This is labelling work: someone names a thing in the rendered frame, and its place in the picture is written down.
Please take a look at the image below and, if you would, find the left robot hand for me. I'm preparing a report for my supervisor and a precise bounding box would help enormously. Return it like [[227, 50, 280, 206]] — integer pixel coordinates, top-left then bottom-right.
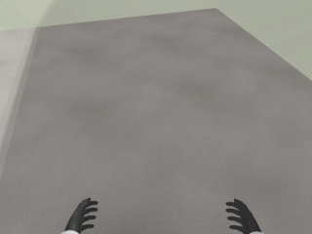
[[64, 198, 98, 234]]

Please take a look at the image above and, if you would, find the right robot hand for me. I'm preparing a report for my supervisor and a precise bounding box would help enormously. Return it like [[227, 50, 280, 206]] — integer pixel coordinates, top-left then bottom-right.
[[225, 199, 261, 234]]

